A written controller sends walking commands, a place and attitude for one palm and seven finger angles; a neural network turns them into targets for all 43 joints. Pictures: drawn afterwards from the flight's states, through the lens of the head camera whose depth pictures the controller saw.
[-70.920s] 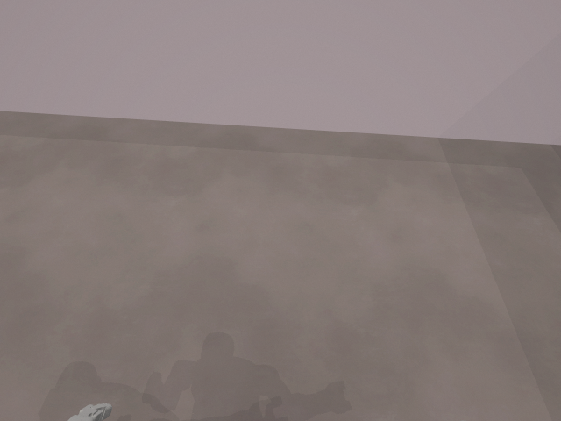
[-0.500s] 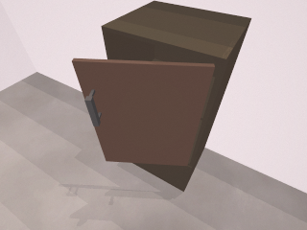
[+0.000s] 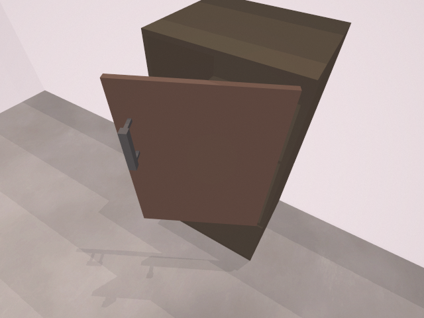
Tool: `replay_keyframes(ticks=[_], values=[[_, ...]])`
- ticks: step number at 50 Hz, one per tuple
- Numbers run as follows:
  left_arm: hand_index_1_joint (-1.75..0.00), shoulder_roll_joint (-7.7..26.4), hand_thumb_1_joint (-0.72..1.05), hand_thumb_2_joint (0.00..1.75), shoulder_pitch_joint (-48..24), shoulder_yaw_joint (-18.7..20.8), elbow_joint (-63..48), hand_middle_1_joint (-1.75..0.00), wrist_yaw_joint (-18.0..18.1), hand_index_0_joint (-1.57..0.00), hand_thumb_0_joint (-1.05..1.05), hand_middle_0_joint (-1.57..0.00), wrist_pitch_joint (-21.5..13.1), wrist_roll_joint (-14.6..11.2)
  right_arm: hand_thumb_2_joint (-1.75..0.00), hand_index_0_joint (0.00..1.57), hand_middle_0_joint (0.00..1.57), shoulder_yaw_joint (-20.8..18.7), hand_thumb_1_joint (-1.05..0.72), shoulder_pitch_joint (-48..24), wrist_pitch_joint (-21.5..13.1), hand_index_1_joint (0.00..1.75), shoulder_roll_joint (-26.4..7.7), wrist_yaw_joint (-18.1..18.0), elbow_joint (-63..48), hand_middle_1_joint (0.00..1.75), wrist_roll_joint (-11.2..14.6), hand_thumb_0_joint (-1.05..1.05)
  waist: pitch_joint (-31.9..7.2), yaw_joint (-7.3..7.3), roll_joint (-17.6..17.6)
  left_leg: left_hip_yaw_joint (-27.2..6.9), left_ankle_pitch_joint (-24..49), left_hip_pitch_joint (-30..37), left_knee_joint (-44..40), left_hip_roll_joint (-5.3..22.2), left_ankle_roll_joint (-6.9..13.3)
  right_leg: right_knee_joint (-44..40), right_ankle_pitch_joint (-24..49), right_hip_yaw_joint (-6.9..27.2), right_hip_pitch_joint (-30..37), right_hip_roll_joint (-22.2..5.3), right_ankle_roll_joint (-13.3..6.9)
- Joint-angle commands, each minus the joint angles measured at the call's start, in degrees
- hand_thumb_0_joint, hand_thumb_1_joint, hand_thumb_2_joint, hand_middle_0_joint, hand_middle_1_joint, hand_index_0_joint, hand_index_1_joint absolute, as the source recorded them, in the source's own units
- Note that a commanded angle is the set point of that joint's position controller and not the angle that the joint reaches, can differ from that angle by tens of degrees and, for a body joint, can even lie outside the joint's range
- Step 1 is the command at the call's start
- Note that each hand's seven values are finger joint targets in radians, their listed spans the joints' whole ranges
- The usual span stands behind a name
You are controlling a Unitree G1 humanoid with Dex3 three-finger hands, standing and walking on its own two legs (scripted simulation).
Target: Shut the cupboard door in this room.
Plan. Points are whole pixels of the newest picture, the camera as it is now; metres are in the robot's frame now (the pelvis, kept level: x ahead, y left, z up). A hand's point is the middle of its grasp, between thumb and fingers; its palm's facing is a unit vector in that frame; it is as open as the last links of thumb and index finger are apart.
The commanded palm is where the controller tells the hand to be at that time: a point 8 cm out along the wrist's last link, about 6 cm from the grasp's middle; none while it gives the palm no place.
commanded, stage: look again from close up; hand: left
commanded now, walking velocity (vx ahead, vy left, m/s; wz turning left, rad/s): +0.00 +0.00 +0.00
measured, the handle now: (131, 144) +0.50 +0.24 +0.01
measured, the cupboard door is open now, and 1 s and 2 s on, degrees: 27 27 27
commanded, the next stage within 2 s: shuffle to correct the standing spot in 0.22 s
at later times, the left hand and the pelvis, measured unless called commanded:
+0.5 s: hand out of the picture +0.00 +0.17 -0.18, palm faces +0.03 -0.99 -0.14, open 7.4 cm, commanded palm none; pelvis +0.01 +0.02 +0.00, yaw +0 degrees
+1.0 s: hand out of the picture +0.06 +0.21 -0.18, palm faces +0.01 -0.98 -0.19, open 7.3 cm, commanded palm none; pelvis +0.04 +0.03 +0.00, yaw -1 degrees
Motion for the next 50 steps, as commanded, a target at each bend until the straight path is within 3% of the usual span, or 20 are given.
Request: replay_keyframes(ticks=[1,16,19,21,25,28,30,31,32,34,35,36,39,44,48,49,50], values=[[-0.30,4.34,0.90,0.90,3.21,0.97,-1.92,-0.30,0.45,-0.20,0.00,-0.20,-0.87,0.15,-0.90,0.20,0.20,-1.31,-0.90,3.65,-0.54,0.30,-5.91,-0.68,-1.18,0.30,0.16,0.00,4.19,0.20,0.56,-7.33,-0.71,-6.14,-7.17,7.18,-0.43,-4.58,-0.50,7.41,2.21,-6.47,-1.38],[-0.30,4.41,0.90,0.90,2.97,0.97,-2.13,-0.30,0.53,-0.20,0.00,-0.20,-0.63,0.33,-0.90,0.20,0.20,-1.47,-0.90,1.33,-0.66,0.30,-6.75,-0.79,-1.33,0.30,0.19,0.00,4.72,0.31,1.26,-7.81,2.32,-4.42,-8.53,7.86,-0.34,-4.02,2.91,6.78,2.49,-6.37,-0.86],[-0.30,4.73,0.90,0.90,3.73,1.43,-2.13,-0.30,0.36,-0.20,0.00,-0.20,-0.33,0.68,-0.90,0.20,0.20,-1.50,-0.90,2.31,-0.09,0.30,-7.16,-0.57,-1.22,0.30,-0.11,0.00,4.42,0.62,1.88,-7.58,-6.98,-5.29,-8.68,7.36,0.04,-3.43,-4.99,6.53,2.81,-6.24,-1.50],[-0.30,5.08,0.90,0.90,3.92,1.96,-2.67,-0.30,0.11,-0.20,0.00,-0.20,-0.02,1.03,-0.90,0.20,0.20,-1.80,-0.90,2.20,0.42,0.30,-7.89,-0.33,-1.73,0.30,-0.32,0.00,6.68,0.86,1.82,-8.29,-14.75,-7.77,-8.87,7.19,0.59,-2.74,-12.54,6.82,0.69,-6.02,-1.93],[-0.30,5.41,0.90,0.90,5.30,2.86,-3.80,-0.30,-0.29,-0.20,0.00,-0.20,0.03,1.23,-0.90,0.20,0.20,-2.07,-0.90,2.66,0.69,0.30,-7.64,-0.06,-3.09,0.30,-0.51,0.00,9.38,1.36,-1.13,-7.58,-16.74,-11.24,-5.27,5.78,1.23,-3.76,-18.72,10.06,-0.85,-6.98,-3.39],[-0.30,6.06,0.90,0.90,6.37,3.45,-3.99,-0.30,-0.16,-0.20,0.00,-0.20,-0.21,0.84,-0.90,0.20,0.20,-1.79,-0.90,3.72,0.33,0.30,-6.19,-0.11,-3.79,0.30,-0.46,0.00,8.34,1.06,-3.80,-4.34,-9.78,-10.89,0.34,3.51,0.45,-5.51,-17.97,14.03,0.01,-9.78,-5.32],[-0.30,5.06,0.90,0.90,4.92,3.20,-4.19,-0.30,0.05,-0.20,0.00,-0.20,-0.18,0.62,-0.90,0.20,0.20,-1.41,-0.90,4.98,-0.18,0.30,-5.47,-0.48,-3.21,0.30,-0.32,0.00,6.71,-0.07,-1.38,-5.17,-2.25,-6.03,-1.63,4.93,0.32,-1.87,-7.82,10.79,-1.45,-8.28,-4.61],[-0.30,3.96,0.90,0.90,4.17,2.82,-4.34,-0.30,0.16,-0.20,0.00,-0.20,-0.17,0.63,-0.90,0.20,0.20,-1.33,-0.90,5.99,-0.67,0.30,-5.88,-0.71,-2.56,0.30,-0.20,0.00,5.05,-0.38,1.67,-7.08,6.13,-2.51,-3.21,7.07,0.80,2.29,0.13,6.76,-1.60,-6.11,-3.34],[-0.30,2.94,0.90,0.90,3.95,2.36,-4.19,-0.30,0.32,-0.20,0.00,-0.20,-0.14,0.62,-0.90,0.20,0.20,-1.41,-0.90,6.79,-1.10,0.30,-6.64,-1.14,-1.94,0.30,-0.08,0.00,3.13,-0.29,5.20,-8.25,19.26,0.26,-3.88,9.36,1.25,5.17,4.12,3.56,-0.36,-4.54,-1.92],[-0.30,2.28,0.90,0.90,4.53,1.81,-3.20,-0.30,0.92,-0.20,0.00,-0.20,0.06,0.25,-0.90,0.20,0.20,-1.36,-0.90,6.99,-1.33,0.30,-7.13,-2.17,-1.28,0.30,0.27,0.00,2.52,0.25,6.96,-8.46,47.41,4.49,-1.79,11.28,0.99,5.12,5.13,2.70,0.36,-3.73,-0.36],[-0.30,2.70,0.90,0.90,5.05,1.92,-2.83,-0.30,1.20,-0.20,0.00,-0.20,0.14,0.01,-0.90,0.20,0.20,-1.38,-0.90,6.88,-1.37,0.30,-7.27,-2.49,-1.26,0.30,0.44,0.00,2.07,0.54,5.68,-8.38,54.85,5.66,-0.73,11.35,0.27,4.53,6.61,3.06,1.44,-3.81,-0.24],[-0.30,3.20,0.90,0.90,5.60,2.10,-2.49,-0.30,1.34,-0.20,0.00,-0.20,0.20,-0.16,-0.90,0.20,0.20,-1.56,-0.90,6.46,-1.35,0.30,-7.79,-2.71,-1.42,0.30,0.55,0.00,1.02,0.76,5.01,-7.93,57.31,6.82,-0.17,11.03,-0.39,4.15,8.69,3.36,2.53,-4.02,-0.41],[-0.30,3.68,0.90,0.90,4.65,2.39,-2.69,-0.30,1.45,-0.20,0.00,-0.20,0.59,-0.24,-0.90,0.20,0.20,-2.06,-0.90,5.20,-0.98,0.30,-7.26,-2.93,-1.81,0.30,0.67,0.00,0.91,0.57,3.61,-7.27,51.94,6.76,-0.80,10.40,-0.71,3.89,12.97,3.85,3.42,-4.85,-0.16],[-0.30,3.71,0.90,0.90,2.56,2.75,-4.07,-0.30,1.40,-0.20,0.00,-0.20,1.13,-0.05,-0.90,0.20,0.20,-2.74,-0.90,3.51,-0.63,0.30,-6.46,-2.95,-2.36,0.30,0.42,0.00,0.14,0.35,4.25,-7.48,46.49,7.03,-1.67,10.52,0.07,4.38,10.36,4.36,2.27,-4.92,0.23],[-0.30,3.80,0.90,0.90,1.55,2.59,-4.20,-0.30,1.14,-0.20,0.00,-0.20,1.19,0.08,-0.90,0.20,0.20,-2.71,-0.90,2.00,-0.43,0.30,-6.17,-2.52,-2.19,0.30,0.20,0.00,0.70,0.43,1.21,-7.32,30.87,3.34,-3.12,9.34,0.20,2.59,11.15,5.26,4.07,-5.69,0.01],[-0.30,14.80,0.90,0.90,-2.32,2.41,-9.77,-0.30,1.65,-0.20,0.00,-0.20,1.16,0.12,-0.90,0.20,0.20,-3.87,-0.90,-0.13,-0.68,0.30,-13.96,-1.67,-7.95,0.30,0.42,0.00,-1.23,-1.25,2.94,-11.41,53.25,8.16,-5.98,9.59,-1.58,10.39,4.34,-0.16,-0.56,-2.40,0.02],[-0.30,9.59,0.90,0.90,-2.53,2.83,-11.37,-0.30,1.85,-0.20,0.00,-0.20,1.49,1.00,-0.90,0.20,0.20,-5.91,-0.90,1.30,-2.07,0.30,-15.95,-2.20,-7.86,0.30,-0.19,0.00,-3.65,-1.45,3.14,-12.15,62.10,12.64,-1.41,14.72,-1.59,14.88,-10.39,0.75,-7.48,-2.69,0.04]])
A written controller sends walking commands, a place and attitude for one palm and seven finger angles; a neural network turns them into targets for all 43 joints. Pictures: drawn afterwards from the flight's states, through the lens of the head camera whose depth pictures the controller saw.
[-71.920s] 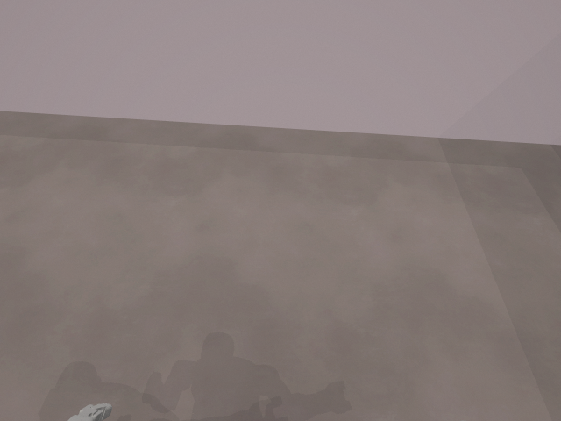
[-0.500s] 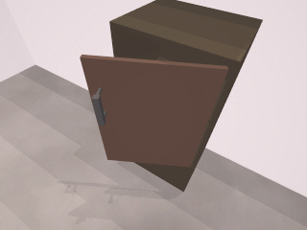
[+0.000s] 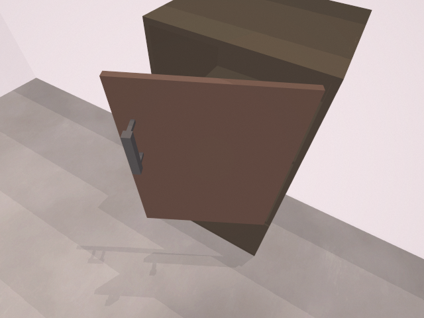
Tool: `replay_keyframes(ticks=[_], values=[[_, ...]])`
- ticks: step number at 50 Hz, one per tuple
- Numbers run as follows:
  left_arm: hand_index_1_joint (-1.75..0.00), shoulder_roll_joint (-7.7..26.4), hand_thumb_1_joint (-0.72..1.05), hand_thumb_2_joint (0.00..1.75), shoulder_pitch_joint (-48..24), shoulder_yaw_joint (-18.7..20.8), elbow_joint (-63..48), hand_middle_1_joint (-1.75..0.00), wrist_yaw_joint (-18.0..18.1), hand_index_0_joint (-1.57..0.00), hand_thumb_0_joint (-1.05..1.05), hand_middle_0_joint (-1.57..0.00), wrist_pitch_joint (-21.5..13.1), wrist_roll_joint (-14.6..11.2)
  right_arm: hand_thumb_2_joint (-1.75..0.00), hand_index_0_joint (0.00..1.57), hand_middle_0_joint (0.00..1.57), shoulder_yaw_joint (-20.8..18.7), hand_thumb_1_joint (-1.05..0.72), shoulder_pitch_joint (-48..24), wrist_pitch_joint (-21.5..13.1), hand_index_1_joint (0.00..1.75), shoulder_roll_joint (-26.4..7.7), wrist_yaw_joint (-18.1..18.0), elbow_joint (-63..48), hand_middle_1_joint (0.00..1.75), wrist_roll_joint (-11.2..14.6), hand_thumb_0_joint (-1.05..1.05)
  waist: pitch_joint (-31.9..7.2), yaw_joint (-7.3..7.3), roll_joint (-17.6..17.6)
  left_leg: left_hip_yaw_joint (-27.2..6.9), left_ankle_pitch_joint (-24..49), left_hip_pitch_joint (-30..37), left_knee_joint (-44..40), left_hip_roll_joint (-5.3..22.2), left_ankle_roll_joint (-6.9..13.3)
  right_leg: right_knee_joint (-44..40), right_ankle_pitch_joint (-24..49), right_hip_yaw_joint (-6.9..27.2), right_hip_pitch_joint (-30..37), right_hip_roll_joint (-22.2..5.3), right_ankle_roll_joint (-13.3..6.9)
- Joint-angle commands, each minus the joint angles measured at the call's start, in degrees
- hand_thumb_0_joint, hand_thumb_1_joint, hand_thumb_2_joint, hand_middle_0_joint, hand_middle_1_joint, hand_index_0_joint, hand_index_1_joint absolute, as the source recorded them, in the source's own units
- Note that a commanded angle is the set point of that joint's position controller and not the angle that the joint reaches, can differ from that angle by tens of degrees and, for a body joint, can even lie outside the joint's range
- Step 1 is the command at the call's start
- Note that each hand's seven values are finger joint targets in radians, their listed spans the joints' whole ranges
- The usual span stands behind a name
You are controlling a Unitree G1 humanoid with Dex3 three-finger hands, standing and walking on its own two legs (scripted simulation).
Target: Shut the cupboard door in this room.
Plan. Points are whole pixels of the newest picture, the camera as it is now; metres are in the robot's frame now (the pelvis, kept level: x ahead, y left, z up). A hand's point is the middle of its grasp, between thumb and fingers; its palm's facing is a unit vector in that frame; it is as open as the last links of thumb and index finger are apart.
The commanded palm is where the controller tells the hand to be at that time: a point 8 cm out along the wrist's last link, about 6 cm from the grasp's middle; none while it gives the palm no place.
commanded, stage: come to a stop and stand still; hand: left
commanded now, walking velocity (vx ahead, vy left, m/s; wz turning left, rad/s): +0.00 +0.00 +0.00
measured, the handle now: (134, 147) +0.46 +0.21 +0.02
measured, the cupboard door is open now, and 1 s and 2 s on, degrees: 27 27 27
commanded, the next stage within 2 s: look again from close up in 0.68 s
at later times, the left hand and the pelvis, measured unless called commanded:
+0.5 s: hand out of the picture +0.03 +0.16 -0.15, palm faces -0.01 -0.96 -0.28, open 7.4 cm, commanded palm none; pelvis -0.04 -0.05 +0.00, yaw +1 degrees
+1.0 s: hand out of the picture -0.01 +0.17 -0.17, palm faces +0.00 -0.97 -0.22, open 7.4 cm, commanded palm none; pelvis -0.03 -0.03 +0.00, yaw +1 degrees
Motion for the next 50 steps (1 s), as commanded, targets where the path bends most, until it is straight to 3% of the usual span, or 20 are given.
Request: replay_keyframes(ticks=[1,3,4,6,7,8,9,10,13,19,23,25,28,38,46,50], values=[[-0.30,7.65,0.90,0.90,0.34,1.24,-8.23,-0.30,0.87,-0.20,0.00,-0.20,-0.41,1.25,-0.90,0.20,0.20,-4.74,-0.90,6.17,-2.19,0.30,-14.86,-0.67,-6.26,0.30,-0.54,0.00,-8.90,-1.55,7.69,-13.43,67.36,13.03,0.41,17.34,-3.49,12.06,-6.46,-0.49,-12.09,-0.36,-3.35],[-0.30,7.75,0.90,0.90,0.03,1.99,-8.87,-0.30,0.28,-0.20,0.00,-0.20,-0.38,1.15,-0.90,0.20,0.20,-4.59,-0.90,4.04,-1.26,0.30,-13.46,-0.83,-7.91,0.30,-0.59,0.00,-7.95,-0.83,10.03,-11.46,54.91,9.42,1.08,16.50,-1.05,10.55,-5.10,0.16,-10.72,-1.05,-3.66],[-0.30,8.55,0.90,0.90,-0.13,2.10,-9.01,-0.30,-0.10,-0.20,0.00,-0.20,-0.55,0.97,-0.90,0.20,0.20,-4.26,-0.90,1.25,-1.19,0.30,-13.67,-0.51,-9.22,0.30,-0.66,0.00,-5.31,0.28,8.91,-10.76,47.93,4.06,0.33,15.72,-0.51,7.65,-3.86,0.58,-7.69,-1.24,-3.83],[-0.30,9.33,0.90,0.90,1.82,2.33,-8.26,-0.30,-0.68,-0.20,0.00,-0.20,-0.82,0.97,-0.90,0.20,0.20,-4.11,-0.90,-2.99,-1.04,0.30,-14.78,0.05,-10.92,0.30,-0.51,0.00,-1.96,1.94,5.03,-10.94,25.28,-7.44,-0.76,13.84,-1.10,1.74,3.64,1.72,-1.04,-1.32,-3.98],[-0.30,10.11,0.90,0.90,2.05,2.20,-8.08,-0.30,-0.86,-0.20,0.00,-0.20,-0.88,1.20,-0.90,0.20,0.20,-3.95,-0.90,-3.96,-0.85,0.30,-15.17,0.45,-11.56,0.30,-0.38,0.00,0.84,1.81,2.90,-11.07,10.69,-12.42,-2.35,12.10,-1.90,-1.06,4.75,3.54,-0.52,-2.14,-4.57],[-0.30,10.81,0.90,0.90,1.12,1.78,-8.32,-0.30,-1.02,-0.20,0.00,-0.20,-0.89,1.37,-0.90,0.20,0.20,-3.81,-0.90,-3.83,-0.67,0.30,-15.27,0.90,-11.90,0.30,-0.34,0.00,3.11,0.74,2.49,-11.23,0.07,-14.26,-4.42,10.55,-2.47,-1.98,2.52,4.75,-2.51,-2.91,-5.12],[-0.30,11.17,0.90,0.90,0.60,1.60,-8.51,-0.30,-1.15,-0.20,0.00,-0.20,-1.17,1.31,-0.90,0.20,0.20,-3.54,-0.90,-3.86,-0.16,0.30,-14.98,1.22,-11.60,0.30,-0.70,0.00,3.39,0.67,0.14,-11.30,-3.92,-14.30,-4.13,9.70,-2.00,-3.30,0.26,7.00,-3.35,-2.98,-5.50],[-0.30,11.64,0.90,0.90,0.27,1.54,-8.81,-0.30,-1.21,-0.20,0.00,-0.20,-1.48,1.19,-0.90,0.20,0.20,-3.45,-0.90,-3.26,0.14,0.30,-15.34,1.41,-11.43,0.30,-0.80,0.00,2.31,0.13,-3.25,-10.29,-4.11,-12.54,-2.52,8.85,-1.90,-5.24,-2.97,9.02,-4.33,-3.46,-5.71],[-0.30,13.70,0.90,0.90,-2.42,1.74,-9.83,-0.30,-1.23,-0.20,0.00,-0.20,-2.22,0.88,-0.90,0.20,0.20,-3.06,-0.90,-1.66,0.24,0.30,-15.84,1.78,-10.44,0.30,-0.75,0.00,-0.78,-1.55,-4.65,-8.23,-0.72,-6.83,0.95,7.23,-2.38,-10.49,-8.89,13.55,-7.16,-6.05,-6.39],[-0.30,15.02,0.90,0.90,-3.98,1.51,-9.06,-0.30,-1.31,-0.20,0.00,-0.20,-2.58,0.69,-0.90,0.20,0.20,-2.22,-0.90,-2.10,0.04,0.30,-16.39,2.32,-8.80,0.30,-0.79,0.00,-1.43,-1.19,-0.31,-8.31,1.22,-6.10,-1.43,7.92,-2.57,-12.31,-6.67,11.92,-4.87,-5.97,-5.42],[-0.30,15.65,0.90,0.90,-3.89,1.75,-7.71,-0.30,-1.47,-0.20,0.00,-0.20,-2.67,0.63,-0.90,0.20,0.20,-2.20,-0.90,-2.02,0.26,0.30,-17.25,2.43,-7.25,0.30,-0.72,0.00,-1.61,-1.00,-2.57,-7.76,0.11,-6.98,-0.81,7.21,-2.89,-15.05,-9.67,12.66,-3.78,-6.85,-4.74],[-0.30,15.48,0.90,0.90,-4.17,1.68,-7.14,-0.30,-1.41,-0.20,0.00,-0.20,-2.59,0.65,-0.90,0.20,0.20,-2.06,-0.90,-1.29,0.29,0.30,-16.85,2.50,-6.22,0.30,-0.71,0.00,-1.70,-1.10,-0.65,-7.87,0.09,-6.57,-1.71,7.56,-2.92,-14.97,-9.44,11.64,-3.84,-6.60,-4.52],[-0.30,15.66,0.90,0.90,-3.93,1.89,-6.12,-0.30,-1.44,-0.20,0.00,-0.20,-2.58,0.61,-0.90,0.20,0.20,-2.15,-0.90,-0.60,0.37,0.30,-16.88,2.51,-4.79,0.30,-0.68,0.00,-1.82,-1.03,-0.89,-7.98,-0.77,-7.57,-1.70,7.35,-2.97,-15.75,-10.91,11.63,-3.22,-6.87,-4.25],[-0.30,13.72,0.90,0.90,-2.02,1.71,-2.98,-0.30,-1.39,-0.20,0.00,-0.20,-2.59,0.52,-0.90,0.20,0.20,-2.14,-0.90,0.74,-0.18,0.30,-15.53,2.11,-1.46,0.30,-0.54,0.00,-2.31,-0.27,0.66,-9.14,-0.20,-9.76,-3.69,8.72,-2.89,-13.25,-6.51,9.16,-0.37,-6.11,-4.13],[-0.30,12.00,0.90,0.90,-0.75,1.04,-1.55,-0.30,-1.03,-0.20,0.00,-0.20,-2.85,0.54,-0.90,0.20,0.20,-1.84,-0.90,-1.11,-1.06,0.30,-15.26,1.64,-0.82,0.30,-0.16,0.00,-3.84,0.34,2.28,-10.28,6.67,-8.28,-5.41,11.02,-2.49,-8.64,7.98,6.29,2.96,-5.33,-4.06],[-0.30,11.45,0.90,0.90,-0.83,0.66,-0.99,-0.30,-0.91,-0.20,0.00,-0.20,-2.58,0.63,-0.90,0.20,0.20,-1.78,-0.90,-2.55,-1.07,0.30,-15.32,1.47,-0.78,0.30,-0.07,0.00,-2.83,0.39,1.90,-10.29,9.09,-7.44,-6.00,11.56,-2.51,-7.47,11.17,5.30,2.77,-5.16,-3.64]])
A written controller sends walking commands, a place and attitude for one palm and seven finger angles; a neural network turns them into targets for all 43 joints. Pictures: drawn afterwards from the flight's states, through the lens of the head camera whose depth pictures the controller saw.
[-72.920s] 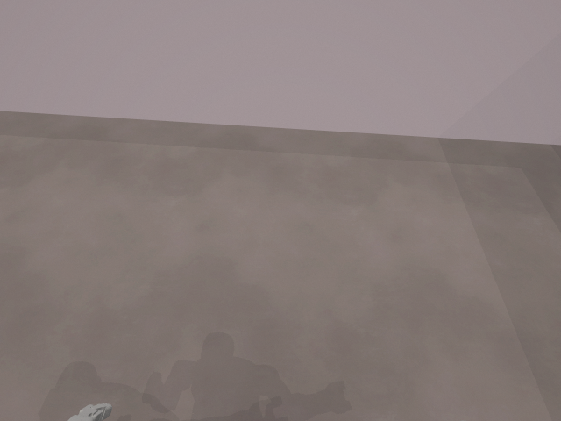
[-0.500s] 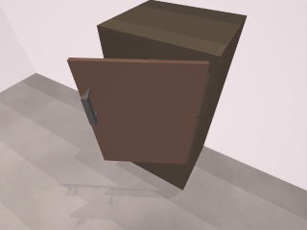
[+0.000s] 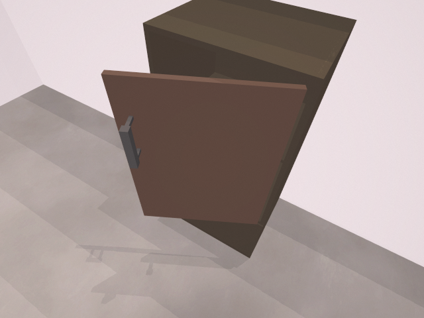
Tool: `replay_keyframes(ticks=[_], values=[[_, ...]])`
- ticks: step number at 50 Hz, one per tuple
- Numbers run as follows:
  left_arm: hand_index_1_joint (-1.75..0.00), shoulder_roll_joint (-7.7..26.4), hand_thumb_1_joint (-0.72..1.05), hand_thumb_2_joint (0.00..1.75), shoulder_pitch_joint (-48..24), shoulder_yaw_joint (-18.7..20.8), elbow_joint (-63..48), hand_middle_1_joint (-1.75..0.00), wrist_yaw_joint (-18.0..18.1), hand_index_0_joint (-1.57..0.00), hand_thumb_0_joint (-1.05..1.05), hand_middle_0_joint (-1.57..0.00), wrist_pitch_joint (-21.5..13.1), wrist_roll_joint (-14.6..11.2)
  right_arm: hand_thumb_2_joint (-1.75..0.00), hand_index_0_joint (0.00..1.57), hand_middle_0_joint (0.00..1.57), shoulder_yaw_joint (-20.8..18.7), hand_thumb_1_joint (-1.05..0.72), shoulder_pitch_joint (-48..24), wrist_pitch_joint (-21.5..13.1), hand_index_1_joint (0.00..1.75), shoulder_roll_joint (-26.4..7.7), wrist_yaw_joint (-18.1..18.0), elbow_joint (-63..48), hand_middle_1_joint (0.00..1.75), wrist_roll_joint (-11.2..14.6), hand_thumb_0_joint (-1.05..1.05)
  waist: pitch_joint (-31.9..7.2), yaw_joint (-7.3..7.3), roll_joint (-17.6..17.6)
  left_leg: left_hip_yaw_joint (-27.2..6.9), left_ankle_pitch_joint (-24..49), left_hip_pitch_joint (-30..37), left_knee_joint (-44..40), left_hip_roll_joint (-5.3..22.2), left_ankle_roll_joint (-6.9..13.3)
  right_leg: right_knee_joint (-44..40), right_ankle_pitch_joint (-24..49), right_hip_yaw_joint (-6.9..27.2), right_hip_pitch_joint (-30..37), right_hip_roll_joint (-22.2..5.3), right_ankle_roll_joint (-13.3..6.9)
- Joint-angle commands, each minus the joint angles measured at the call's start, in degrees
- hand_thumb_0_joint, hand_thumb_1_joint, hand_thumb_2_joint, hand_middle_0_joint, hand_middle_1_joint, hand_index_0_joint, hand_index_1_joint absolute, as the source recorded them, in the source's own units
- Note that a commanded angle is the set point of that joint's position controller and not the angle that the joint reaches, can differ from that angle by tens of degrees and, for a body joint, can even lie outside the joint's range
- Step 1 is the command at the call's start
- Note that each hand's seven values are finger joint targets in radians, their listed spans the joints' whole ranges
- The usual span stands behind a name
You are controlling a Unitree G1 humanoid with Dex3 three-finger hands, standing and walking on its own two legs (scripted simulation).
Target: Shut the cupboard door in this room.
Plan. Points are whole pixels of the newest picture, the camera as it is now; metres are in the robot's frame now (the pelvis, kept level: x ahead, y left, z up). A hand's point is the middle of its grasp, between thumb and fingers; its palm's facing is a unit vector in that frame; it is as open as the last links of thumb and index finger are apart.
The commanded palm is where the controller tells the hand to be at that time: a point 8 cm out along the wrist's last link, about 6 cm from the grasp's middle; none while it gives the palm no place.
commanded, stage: look again from close up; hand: left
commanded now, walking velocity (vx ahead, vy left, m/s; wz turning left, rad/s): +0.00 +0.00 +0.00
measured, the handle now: (132, 142) +0.50 +0.23 +0.01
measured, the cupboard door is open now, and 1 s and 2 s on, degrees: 27 27 27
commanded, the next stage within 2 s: shuffle to correct the standing spot in 0.32 s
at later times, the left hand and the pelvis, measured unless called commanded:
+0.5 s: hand out of the picture +0.03 +0.23 -0.18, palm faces +0.00 -0.98 -0.21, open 7.4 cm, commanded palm none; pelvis +0.01 +0.04 +0.00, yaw +0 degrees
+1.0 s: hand out of the picture +0.03 +0.20 -0.19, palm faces +0.00 -0.98 -0.19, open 7.3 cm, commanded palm none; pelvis +0.02 +0.04 -0.01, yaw -1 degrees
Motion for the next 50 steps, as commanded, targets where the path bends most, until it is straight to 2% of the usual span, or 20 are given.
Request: replay_keyframes(ticks=[1,5,8,12,21,24,27,28,29,31,32,35,39,41,44,46,47,48,49,50], values=[[-0.30,7.55,0.90,0.90,0.47,1.54,-2.82,-0.30,0.93,-0.20,0.00,-0.20,-0.95,0.29,-0.90,0.20,0.20,-1.73,-0.90,-1.33,-1.10,0.30,-9.55,-1.04,-2.93,0.30,0.26,0.00,-0.49,0.77,1.83,-8.44,6.07,-3.46,-6.96,9.08,-0.06,-2.18,4.89,7.63,4.22,-7.79,-0.96],[-0.30,7.20,0.90,0.90,0.26,1.33,-2.76,-0.30,0.95,-0.20,0.00,-0.20,-0.53,0.46,-0.90,0.20,0.20,-1.75,-0.90,-2.65,-0.85,0.30,-9.57,-0.97,-3.10,0.30,0.22,0.00,1.08,0.75,2.16,-9.03,3.18,-3.55,-8.49,9.27,-0.12,-2.52,2.21,7.19,2.96,-7.42,-0.44],[-0.30,7.00,0.90,0.90,0.40,1.29,-2.69,-0.30,0.92,-0.20,0.00,-0.20,-0.44,0.54,-0.90,0.20,0.20,-1.77,-0.90,-3.34,-0.84,0.30,-9.69,-0.92,-3.38,0.30,0.21,0.00,0.14,0.73,1.51,-9.31,2.99,-2.68,-9.06,9.36,-0.13,-2.45,2.41,7.13,3.26,-7.36,-0.21],[-0.30,7.11,0.90,0.90,0.30,1.35,-2.79,-0.30,0.96,-0.20,0.00,-0.20,-0.51,0.59,-0.90,0.20,0.20,-1.87,-0.90,-4.26,-1.00,0.30,-10.01,-0.95,-3.68,0.30,0.25,0.00,-0.30,0.76,1.28,-8.95,7.70,-1.11,-8.53,9.25,-0.23,-2.27,4.82,6.87,3.71,-7.70,-0.03],[-0.30,6.41,0.90,0.90,1.10,1.05,-2.13,-0.30,1.05,-0.20,0.00,-0.20,0.12,0.62,-0.90,0.20,0.20,-1.60,-0.90,-4.63,-0.72,0.30,-9.54,-1.05,-3.55,0.30,0.30,0.00,0.39,0.92,2.13,-9.27,10.48,-0.17,-9.56,9.31,-0.80,-1.83,4.11,5.84,3.84,-7.44,0.66],[-0.30,2.81,0.90,0.90,3.50,0.45,-0.86,-0.30,1.00,-0.20,0.00,-0.20,0.71,0.82,-0.90,0.20,0.20,-0.85,-0.90,-1.51,-0.05,0.30,-6.44,-0.84,-2.17,0.30,0.09,0.00,0.02,0.69,1.75,-9.90,-1.30,-0.55,-10.96,9.46,-0.50,-0.76,-2.08,4.45,3.97,-6.57,0.94],[-0.30,1.99,0.90,0.90,4.17,0.60,-1.20,-0.30,0.45,-0.20,0.00,-0.20,1.05,1.35,-0.90,0.20,0.20,-1.42,-0.90,-0.07,0.37,0.30,-7.48,-0.85,-2.13,0.30,-0.04,0.00,5.64,0.54,4.48,-12.94,-13.54,-3.02,-14.60,11.16,1.09,3.02,-7.88,1.97,-0.94,-4.79,0.77],[-0.30,1.75,0.90,0.90,4.27,0.58,-1.33,-0.30,0.42,-0.20,0.00,-0.20,1.00,1.36,-0.90,0.20,0.20,-1.40,-0.90,0.23,0.34,0.30,-7.28,-0.94,-2.24,0.30,0.03,0.00,6.89,0.74,3.90,-13.53,-11.35,-3.22,-14.44,11.59,1.55,3.12,-6.90,1.85,-1.91,-4.81,0.85],[-0.30,1.41,0.90,0.90,4.48,0.55,-1.28,-0.30,0.50,-0.20,0.00,-0.20,0.89,1.29,-0.90,0.20,0.20,-1.31,-0.90,1.04,0.18,0.30,-6.42,-1.17,-2.22,0.30,0.14,0.00,7.05,0.73,2.74,-13.01,-4.13,-2.02,-13.37,11.73,1.61,2.87,-4.71,2.12,-2.25,-4.90,0.82],[-0.30,0.46,0.90,0.90,5.98,0.37,-0.64,-0.30,0.99,-0.20,0.00,-0.20,0.56,0.77,-0.90,0.20,0.20,-0.99,-0.90,2.53,-0.40,0.30,-4.95,-1.81,-1.62,0.30,0.35,0.00,4.09,0.81,2.55,-9.35,18.63,1.85,-7.89,10.33,0.50,2.18,2.20,3.00,0.21,-5.68,0.94],[-0.30,0.41,0.90,0.90,7.19,0.40,-0.01,-0.30,1.30,-0.20,0.00,-0.20,0.39,0.43,-0.90,0.20,0.20,-0.86,-0.90,3.10,-0.60,0.30,-4.33,-2.11,-1.25,0.30,0.47,0.00,2.43,0.90,1.82,-7.74,26.76,3.03,-5.35,9.49,-0.11,1.75,7.07,3.62,2.42,-6.17,0.80],[-0.30,0.81,0.90,0.90,8.30,0.86,0.33,-0.30,1.98,-0.20,0.00,-0.20,0.27,-0.07,-0.90,0.20,0.20,-1.19,-0.90,4.42,-0.71,0.30,-3.71,-2.87,-0.79,0.30,0.71,0.00,-0.26,0.40,2.03,-6.62,39.52,5.34,-2.85,9.11,-1.66,2.97,18.81,4.43,5.41,-7.07,0.40],[-0.30,0.53,0.90,0.90,8.48,1.58,-1.19,-0.30,2.50,-0.20,0.00,-0.20,0.87,-0.02,-0.90,0.20,0.20,-1.95,-0.90,5.98,-0.31,0.30,-2.41,-3.34,-0.98,0.30,0.99,0.00,-0.54,0.42,2.48,-6.46,42.95,6.20,-1.86,9.79,-1.42,4.85,17.58,4.55,3.86,-7.04,0.34],[-0.30,-0.19,0.90,0.90,8.18,2.00,-1.98,-0.30,2.59,-0.20,0.00,-0.20,1.25,0.05,-0.90,0.20,0.20,-2.42,-0.90,6.23,0.04,0.30,-2.13,-3.35,-1.33,0.30,0.80,0.00,-0.52,0.40,2.72,-6.79,40.37,5.96,-1.70,10.25,-0.74,5.80,12.75,4.81,2.46,-6.63,0.40],[-0.30,-0.94,0.90,0.90,7.75,2.07,-2.63,-0.30,2.50,-0.20,0.00,-0.20,1.47,0.24,-0.90,0.20,0.20,-2.63,-0.90,5.72,0.20,0.30,-1.25,-3.07,-2.01,0.30,0.71,0.00,-0.16,0.74,2.80,-7.28,30.89,3.17,-2.40,10.19,0.51,5.21,8.65,5.21,2.32,-6.34,0.49],[-0.30,-1.41,0.90,0.90,7.77,1.91,-2.45,-0.30,2.35,-0.20,0.00,-0.20,1.48,0.35,-0.90,0.20,0.20,-2.55,-0.90,5.04,0.26,0.30,-0.62,-2.78,-2.14,0.30,0.61,0.00,1.42,1.02,2.21,-7.44,19.63,-0.56,-3.68,9.67,0.68,3.69,6.52,5.91,2.56,-6.53,0.43],[-0.30,0.82,0.90,0.90,10.01,1.85,-0.82,-0.30,4.11,-0.20,0.00,-0.20,0.36,0.86,-0.90,0.20,0.20,-1.74,-0.90,2.37,-0.54,0.30,-3.46,-2.44,-7.17,0.30,1.51,0.00,-1.78,0.96,4.59,-7.06,47.14,1.77,4.16,11.72,-2.10,6.77,15.49,3.45,0.61,-7.05,1.27],[-0.30,0.90,0.90,0.90,8.81,1.74,-3.06,-0.30,3.65,-0.20,0.00,-0.20,0.12,0.00,-0.90,0.20,0.20,-1.83,-0.90,5.49,-0.56,0.30,-3.23,-2.22,-8.14,0.30,0.57,0.00,-6.44,0.69,10.30,-7.97,39.24,1.89,0.88,10.59,-3.97,10.28,-0.72,2.37,2.79,-5.52,-0.72],[-0.30,0.27,0.90,0.90,8.09,1.29,-3.12,-0.30,3.12,-0.20,0.00,-0.20,-0.24,-0.02,-0.90,0.20,0.20,-1.33,-0.90,3.68,-0.88,0.30,-2.11,-2.02,-8.26,0.30,-0.03,0.00,-6.11,1.82,14.16,-7.68,38.83,2.00,0.84,10.43,-3.19,9.99,-3.40,2.54,1.13,-4.68,-0.86],[-0.30,0.19,0.90,0.90,6.59,1.25,-3.46,-0.30,2.76,-0.20,0.00,-0.20,0.19,0.11,-0.90,0.20,0.20,-1.29,-0.90,5.26,-0.86,0.30,-1.82,-2.25,-9.25,0.30,0.08,0.00,-3.07,0.77,13.21,-8.85,36.00,0.53,-1.34,11.07,-2.74,10.68,-8.36,1.59,-0.51,-3.91,-0.89]])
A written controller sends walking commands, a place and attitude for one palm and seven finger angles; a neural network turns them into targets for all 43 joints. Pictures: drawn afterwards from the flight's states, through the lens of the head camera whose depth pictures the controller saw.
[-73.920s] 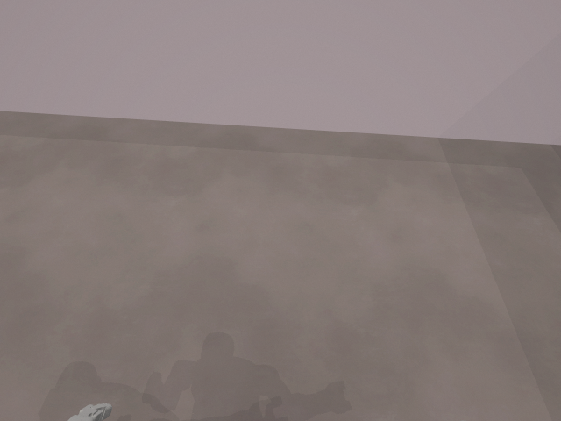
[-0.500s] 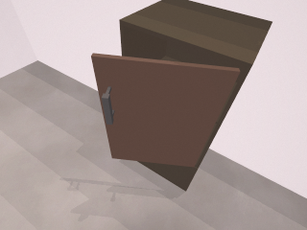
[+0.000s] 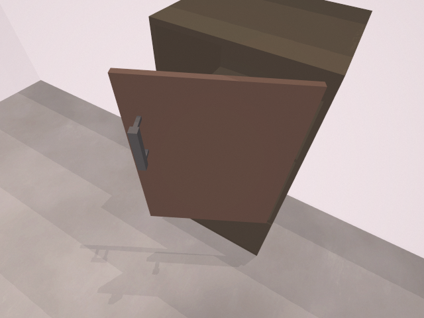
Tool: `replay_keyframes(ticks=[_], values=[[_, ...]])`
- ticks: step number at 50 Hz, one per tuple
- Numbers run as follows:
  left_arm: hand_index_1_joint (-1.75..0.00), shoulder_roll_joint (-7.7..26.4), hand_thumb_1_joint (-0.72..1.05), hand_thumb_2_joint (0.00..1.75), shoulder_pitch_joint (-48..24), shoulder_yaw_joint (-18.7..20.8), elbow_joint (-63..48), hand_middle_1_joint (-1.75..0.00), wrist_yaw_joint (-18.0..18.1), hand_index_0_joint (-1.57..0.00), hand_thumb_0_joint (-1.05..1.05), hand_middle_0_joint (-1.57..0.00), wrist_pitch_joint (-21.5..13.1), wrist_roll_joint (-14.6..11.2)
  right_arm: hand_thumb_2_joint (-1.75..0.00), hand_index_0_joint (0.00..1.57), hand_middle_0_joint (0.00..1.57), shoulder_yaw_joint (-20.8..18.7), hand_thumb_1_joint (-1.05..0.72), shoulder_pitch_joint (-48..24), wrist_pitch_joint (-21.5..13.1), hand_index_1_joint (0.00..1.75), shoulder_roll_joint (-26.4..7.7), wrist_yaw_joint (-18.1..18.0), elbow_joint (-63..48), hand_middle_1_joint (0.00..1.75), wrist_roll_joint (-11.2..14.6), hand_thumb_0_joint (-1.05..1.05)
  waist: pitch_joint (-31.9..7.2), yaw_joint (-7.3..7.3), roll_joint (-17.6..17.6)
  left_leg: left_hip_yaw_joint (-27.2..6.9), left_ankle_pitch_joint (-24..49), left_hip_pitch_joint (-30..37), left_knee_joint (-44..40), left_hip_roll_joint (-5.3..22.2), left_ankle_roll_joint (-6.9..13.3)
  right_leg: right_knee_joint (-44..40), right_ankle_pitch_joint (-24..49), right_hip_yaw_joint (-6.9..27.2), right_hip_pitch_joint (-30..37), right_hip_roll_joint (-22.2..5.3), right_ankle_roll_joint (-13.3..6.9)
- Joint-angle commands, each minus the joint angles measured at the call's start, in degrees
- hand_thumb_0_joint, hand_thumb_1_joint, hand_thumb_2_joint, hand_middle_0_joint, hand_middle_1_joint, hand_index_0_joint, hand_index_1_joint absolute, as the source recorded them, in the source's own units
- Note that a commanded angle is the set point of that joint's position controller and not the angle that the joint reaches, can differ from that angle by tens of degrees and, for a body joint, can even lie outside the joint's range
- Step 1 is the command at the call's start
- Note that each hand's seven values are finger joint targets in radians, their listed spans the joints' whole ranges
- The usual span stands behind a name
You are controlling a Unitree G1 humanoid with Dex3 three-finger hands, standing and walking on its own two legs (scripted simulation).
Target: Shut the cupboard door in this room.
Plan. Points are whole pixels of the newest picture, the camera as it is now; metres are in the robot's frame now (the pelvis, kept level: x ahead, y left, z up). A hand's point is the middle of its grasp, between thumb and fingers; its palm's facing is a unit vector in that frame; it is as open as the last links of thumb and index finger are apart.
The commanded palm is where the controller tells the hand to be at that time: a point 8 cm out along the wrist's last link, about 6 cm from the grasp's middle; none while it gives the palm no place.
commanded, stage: come to a stop and stand still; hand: left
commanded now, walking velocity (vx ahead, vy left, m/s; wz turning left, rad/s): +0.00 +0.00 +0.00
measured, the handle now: (140, 143) +0.48 +0.20 +0.02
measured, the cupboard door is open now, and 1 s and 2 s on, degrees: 27 27 27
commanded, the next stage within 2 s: look again from close up in 1.02 s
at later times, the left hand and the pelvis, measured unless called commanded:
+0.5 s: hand out of the picture +0.00 +0.13 -0.16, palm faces -0.01 -0.97 -0.22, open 7.4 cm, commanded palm none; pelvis -0.01 -0.05 +0.01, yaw -1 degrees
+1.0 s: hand out of the picture +0.03 +0.10 -0.16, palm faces +0.01 -0.98 -0.22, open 7.3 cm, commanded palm none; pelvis +0.01 -0.08 +0.01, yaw +0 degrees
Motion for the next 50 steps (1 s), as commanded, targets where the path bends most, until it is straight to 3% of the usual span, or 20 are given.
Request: replay_keyframes(ticks=[1,3,6,8,10,13,15,18,25,30,41,50], values=[[-0.30,4.30,0.90,0.90,3.72,0.66,-2.73,-0.30,-0.04,-0.20,0.00,-0.20,-0.72,0.20,-0.90,0.20,0.20,-0.84,-0.90,3.56,-1.39,0.30,-8.00,-0.51,-6.82,0.30,-0.41,0.00,-2.26,0.93,9.17,-11.29,34.20,-2.14,-6.27,14.10,-4.31,4.36,-5.88,-0.14,-0.74,-0.75,-3.12],[-0.30,3.76,0.90,0.90,3.88,0.36,-2.85,-0.30,-0.65,-0.20,0.00,-0.20,-0.61,0.39,-0.90,0.20,0.20,-0.87,-0.90,2.54,-1.16,0.30,-8.73,-0.25,-8.13,0.30,-0.38,0.00,2.17,1.58,2.18,-12.53,15.51,-8.13,-8.94,13.42,-2.65,1.06,-3.30,1.57,-0.18,-1.20,-3.38],[-0.30,5.94,0.90,0.90,2.49,0.51,-3.50,-0.30,-1.42,-0.20,0.00,-0.20,-1.22,0.68,-0.90,0.20,0.20,-1.19,-0.90,1.94,-1.17,0.30,-10.81,0.60,-8.75,0.30,-0.46,0.00,6.40,0.91,-1.65,-13.37,-7.55,-12.70,-13.76,11.26,-2.34,-2.81,-4.00,4.73,-1.35,-1.86,-4.24],[-0.30,6.56,0.90,0.90,2.85,0.71,-3.93,-0.30,-1.64,-0.20,0.00,-0.20,-1.47,0.82,-0.90,0.20,0.20,-1.35,-0.90,1.61,-1.32,0.30,-12.01,0.92,-8.68,0.30,-0.59,0.00,6.22,0.95,-0.77,-13.11,-11.11,-12.77,-14.95,10.82,-2.03,-3.81,-4.75,5.77,-1.83,-1.66,-4.33],[-0.30,7.17,0.90,0.90,2.91,0.87,-4.03,-0.30,-1.76,-0.20,0.00,-0.20,-1.77,0.76,-0.90,0.20,0.20,-1.13,-0.90,1.64,-1.53,0.30,-11.81,0.91,-8.45,0.30,-0.61,0.00,4.42,0.80,0.92,-12.11,-9.22,-11.12,-14.68,10.51,-2.03,-4.62,-3.94,6.47,-1.14,-2.04,-4.50],[-0.30,7.75,0.90,0.90,2.80,0.90,-4.03,-0.30,-1.93,-0.20,0.00,-0.20,-2.15,0.67,-0.90,0.20,0.20,-0.85,-0.90,1.95,-1.67,0.30,-11.81,1.02,-7.79,0.30,-0.55,0.00,3.21,0.55,-1.91,-10.28,-6.68,-8.67,-12.80,9.46,-2.06,-7.73,-6.51,8.68,-1.97,-2.90,-4.42],[-0.30,8.24,0.90,0.90,2.41,1.01,-4.01,-0.30,-1.98,-0.20,0.00,-0.20,-2.28,0.59,-0.90,0.20,0.20,-0.68,-0.90,2.32,-1.70,0.30,-11.53,1.02,-7.19,0.30,-0.59,0.00,2.52,0.22,-0.82,-9.35,-4.68,-7.15,-12.11,9.15,-2.17,-8.78,-7.07,9.46,-2.61,-3.31,-4.60],[-0.30,8.67,0.90,0.90,1.91,0.92,-3.53,-0.30,-2.06,-0.20,0.00,-0.20,-2.69,0.36,-0.90,0.20,0.20,-0.36,-0.90,2.78,-1.86,0.30,-11.35,0.99,-6.09,0.30,-0.42,0.00,0.96,-0.13,-1.90,-8.09,-0.63,-4.88,-10.42,8.75,-2.52,-10.60,-6.42,10.69,-1.98,-4.32,-4.82],[-0.30,8.71,0.90,0.90,1.31,0.78,-1.75,-0.30,-2.07,-0.20,0.00,-0.20,-2.92,0.07,-0.90,0.20,0.20,0.22,-0.90,3.61,-1.86,0.30,-10.21,0.84,-3.23,0.30,-0.38,0.00,-0.15,0.05,0.55,-7.26,2.53,-4.32,-10.06,9.07,-3.24,-11.09,-2.00,10.07,0.92,-4.75,-5.02],[-0.30,8.21,0.90,0.90,1.26,0.70,-0.57,-0.30,-1.92,-0.20,0.00,-0.20,-3.17,-0.11,-0.90,0.20,0.20,0.43,-0.90,4.38,-1.88,0.30,-9.25,0.59,-1.42,0.30,-0.31,0.00,-1.42,0.10,0.73,-6.53,5.70,-3.52,-9.48,9.39,-3.82,-10.59,5.35,9.41,3.80,-5.19,-5.09],[-0.30,7.64,0.90,0.90,1.46,0.72,0.15,-0.30,-1.58,-0.20,0.00,-0.20,-3.13,-0.23,-0.90,0.20,0.20,0.45,-0.90,5.90,-1.46,0.30,-7.35,0.29,0.67,0.30,-0.30,0.00,-1.36,0.29,-0.85,-5.72,6.62,-3.46,-8.81,9.33,-4.51,-11.06,10.24,8.87,6.32,-5.41,-4.64],[-0.30,6.94,0.90,0.90,1.59,1.00,0.12,-0.30,-1.44,-0.20,0.00,-0.20,-3.05,-0.20,-0.90,0.20,0.20,0.25,-0.90,5.95,-1.46,0.30,-6.57,0.01,1.03,0.30,-0.32,0.00,-1.38,0.42,0.20,-5.79,8.41,-2.76,-8.93,9.67,-4.64,-10.57,13.52,7.86,7.17,-5.02,-4.34]])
